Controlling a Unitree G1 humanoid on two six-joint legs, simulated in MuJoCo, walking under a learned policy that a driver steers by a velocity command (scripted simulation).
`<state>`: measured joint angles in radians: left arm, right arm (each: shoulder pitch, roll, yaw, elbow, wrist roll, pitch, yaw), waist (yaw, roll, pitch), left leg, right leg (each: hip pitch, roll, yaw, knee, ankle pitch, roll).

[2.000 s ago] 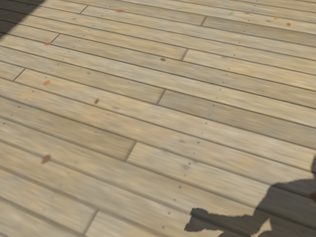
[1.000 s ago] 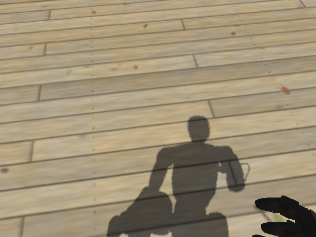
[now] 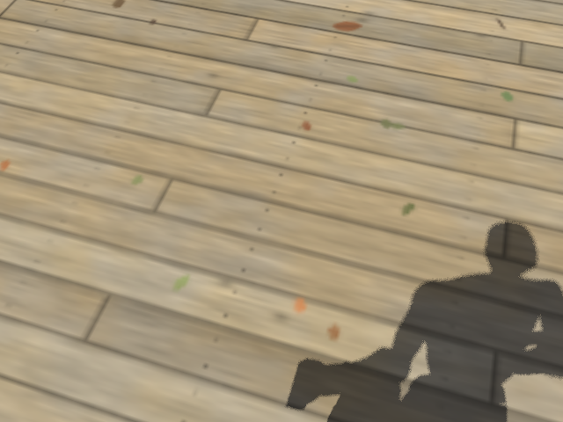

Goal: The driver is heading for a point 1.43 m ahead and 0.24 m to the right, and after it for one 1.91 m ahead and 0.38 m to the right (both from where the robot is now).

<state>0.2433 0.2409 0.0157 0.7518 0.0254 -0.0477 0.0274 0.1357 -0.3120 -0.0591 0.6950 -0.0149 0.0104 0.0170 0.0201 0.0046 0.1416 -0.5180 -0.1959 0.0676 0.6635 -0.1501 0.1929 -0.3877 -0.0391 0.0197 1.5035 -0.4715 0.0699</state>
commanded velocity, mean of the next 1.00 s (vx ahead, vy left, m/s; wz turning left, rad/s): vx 0.07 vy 0.00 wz -0.12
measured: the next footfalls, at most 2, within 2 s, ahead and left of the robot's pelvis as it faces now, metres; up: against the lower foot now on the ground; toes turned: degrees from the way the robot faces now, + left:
right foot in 0.44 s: +0.21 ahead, -0.18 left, +0.00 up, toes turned +16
left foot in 0.88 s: +0.17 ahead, +0.01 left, +0.00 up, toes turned -16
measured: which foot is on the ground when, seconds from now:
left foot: down 0.00-0.44, up 0.46-0.86, down 0.88-1.00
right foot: up 0.00-0.42, down 0.44-0.88, up 0.90-1.00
